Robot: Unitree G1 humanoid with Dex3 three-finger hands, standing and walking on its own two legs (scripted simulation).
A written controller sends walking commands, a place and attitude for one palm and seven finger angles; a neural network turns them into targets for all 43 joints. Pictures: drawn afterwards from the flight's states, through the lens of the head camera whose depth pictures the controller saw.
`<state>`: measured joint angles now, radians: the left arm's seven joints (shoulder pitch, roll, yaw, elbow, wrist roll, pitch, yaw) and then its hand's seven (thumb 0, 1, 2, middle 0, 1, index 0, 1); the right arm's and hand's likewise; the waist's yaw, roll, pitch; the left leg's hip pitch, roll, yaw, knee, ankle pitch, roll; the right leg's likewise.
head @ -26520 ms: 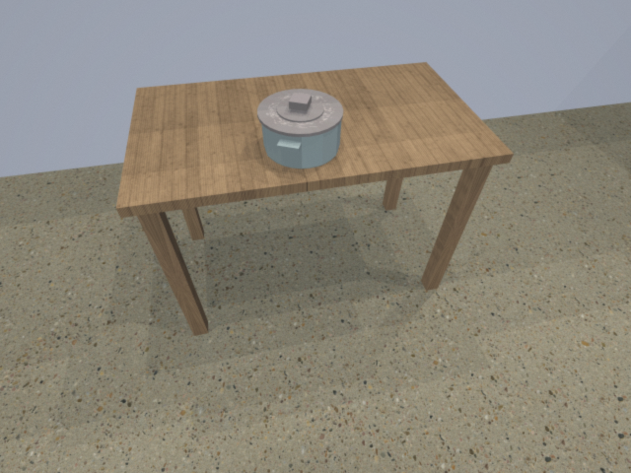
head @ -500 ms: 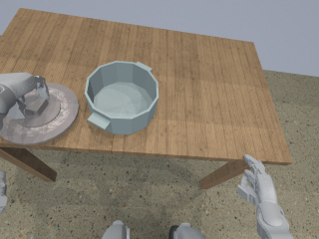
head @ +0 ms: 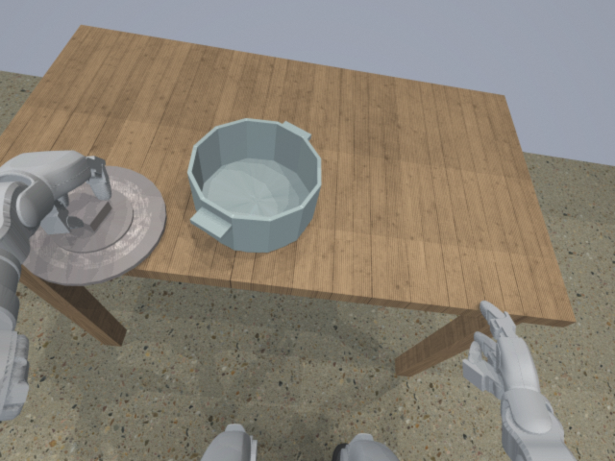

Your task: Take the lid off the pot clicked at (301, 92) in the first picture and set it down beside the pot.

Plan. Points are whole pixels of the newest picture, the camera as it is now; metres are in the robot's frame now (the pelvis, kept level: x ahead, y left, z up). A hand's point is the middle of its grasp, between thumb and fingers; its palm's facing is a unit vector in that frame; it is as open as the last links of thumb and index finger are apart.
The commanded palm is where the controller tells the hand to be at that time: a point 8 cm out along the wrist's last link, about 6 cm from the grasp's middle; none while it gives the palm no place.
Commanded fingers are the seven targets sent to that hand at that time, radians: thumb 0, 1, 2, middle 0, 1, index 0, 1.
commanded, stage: open the fingers wide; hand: left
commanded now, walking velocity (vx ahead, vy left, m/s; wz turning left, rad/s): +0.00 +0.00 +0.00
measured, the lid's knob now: (87, 211) +0.44 +0.34 -0.04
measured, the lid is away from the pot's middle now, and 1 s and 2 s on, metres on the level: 0.25 0.25 0.25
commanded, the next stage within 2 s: raise the empty hand in 0.58 s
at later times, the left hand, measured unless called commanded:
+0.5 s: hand (72, 207) +0.42 +0.33 +0.01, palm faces -0.48 -0.12 -0.87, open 10.7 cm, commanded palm +0.48 +0.33 +0.06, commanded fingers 0.00 0.09 0.44 -0.29 -0.98 -0.29 -0.98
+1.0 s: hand (53, 196) +0.41 +0.34 +0.04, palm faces -0.45 -0.12 -0.89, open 10.9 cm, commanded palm +0.47 +0.33 +0.10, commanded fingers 0.00 0.08 0.45 -0.29 -0.97 -0.29 -0.97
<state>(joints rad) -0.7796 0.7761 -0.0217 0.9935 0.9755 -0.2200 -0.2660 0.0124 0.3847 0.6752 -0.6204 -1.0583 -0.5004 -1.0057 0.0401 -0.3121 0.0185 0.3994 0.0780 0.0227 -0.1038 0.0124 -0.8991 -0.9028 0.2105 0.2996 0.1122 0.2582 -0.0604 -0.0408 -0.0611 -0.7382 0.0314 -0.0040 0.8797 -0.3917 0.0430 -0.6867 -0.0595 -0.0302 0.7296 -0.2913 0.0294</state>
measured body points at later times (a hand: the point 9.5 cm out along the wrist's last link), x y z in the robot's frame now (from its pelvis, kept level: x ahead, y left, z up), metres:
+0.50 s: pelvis +0.01 +0.00 +0.00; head +0.10 +0.05 +0.43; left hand +0.44 +0.34 +0.06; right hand +0.24 -0.27 -0.02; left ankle +0.02 +0.09 -0.70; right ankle +0.03 -0.19 -0.70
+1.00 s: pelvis +0.01 +0.00 +0.00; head +0.09 +0.04 +0.44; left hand +0.43 +0.35 +0.09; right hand +0.24 -0.26 -0.02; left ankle +0.02 +0.09 -0.70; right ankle +0.03 -0.19 -0.70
